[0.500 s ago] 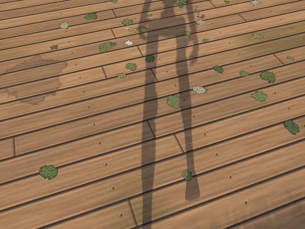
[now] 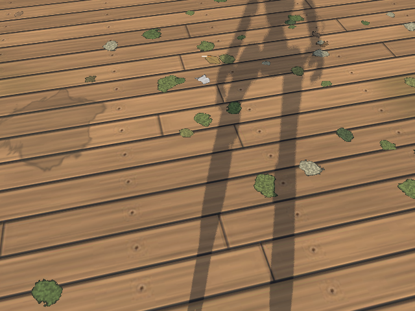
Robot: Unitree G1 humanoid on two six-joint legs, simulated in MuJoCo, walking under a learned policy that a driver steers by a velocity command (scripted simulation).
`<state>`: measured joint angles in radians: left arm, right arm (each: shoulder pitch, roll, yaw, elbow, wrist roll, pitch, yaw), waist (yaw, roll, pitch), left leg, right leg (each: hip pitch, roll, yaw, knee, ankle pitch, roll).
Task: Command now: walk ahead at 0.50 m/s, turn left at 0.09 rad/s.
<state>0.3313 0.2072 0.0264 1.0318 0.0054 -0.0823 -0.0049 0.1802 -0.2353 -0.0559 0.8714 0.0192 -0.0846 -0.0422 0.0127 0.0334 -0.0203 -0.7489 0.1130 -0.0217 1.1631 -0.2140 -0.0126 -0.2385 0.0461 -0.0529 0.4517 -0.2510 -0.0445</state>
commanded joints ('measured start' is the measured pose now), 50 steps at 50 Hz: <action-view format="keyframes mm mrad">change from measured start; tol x32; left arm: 1 -77 174 40 -77 -5 -21 31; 13 81 64 18 -92 21 -22 13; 32 -501 125 49 -311 -16 -47 1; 38 5 321 116 -228 14 -60 13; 50 -164 181 80 -198 -2 -37 4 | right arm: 1 49 11 9 -29 -9 -5 20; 50 32 -75 -37 -200 10 38 43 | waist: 1 -50 -109 27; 13 -110 293 -298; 32 -88 53 36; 39 69 -311 -360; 50 0 -92 25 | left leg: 1 204 0 -12 -372 238 3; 11 467 -140 91 -578 102 164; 14 1165 202 -760 -854 -171 372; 20 569 65 -350 -931 256 283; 35 667 20 -416 -769 259 197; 40 -72 -107 -174 125 -301 44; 50 20 21 -66 -225 133 32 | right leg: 1 -154 -233 126 -244 383 -174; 11 161 -247 -46 140 665 -43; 14 -632 -25 133 894 -291 39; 34 -254 -27 130 -38 221 39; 38 679 -407 579 -23 148 -244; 50 140 -283 75 -314 373 -143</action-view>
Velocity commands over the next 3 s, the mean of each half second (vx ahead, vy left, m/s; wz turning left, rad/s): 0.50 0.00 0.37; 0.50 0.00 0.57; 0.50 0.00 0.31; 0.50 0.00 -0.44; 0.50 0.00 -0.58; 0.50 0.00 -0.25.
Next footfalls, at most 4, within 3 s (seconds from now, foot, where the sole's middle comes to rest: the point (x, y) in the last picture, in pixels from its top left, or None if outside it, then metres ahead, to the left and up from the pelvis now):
0.22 left None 0.29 0.16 -0.77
0.74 right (208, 279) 0.62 0.04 -0.77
1.26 left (101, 250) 0.72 0.42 -0.77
1.80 right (118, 167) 1.10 0.42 -0.77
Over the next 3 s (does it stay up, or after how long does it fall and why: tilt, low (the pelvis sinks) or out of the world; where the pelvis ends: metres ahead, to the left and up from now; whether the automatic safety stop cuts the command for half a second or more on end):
stays up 1.53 0.54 0.01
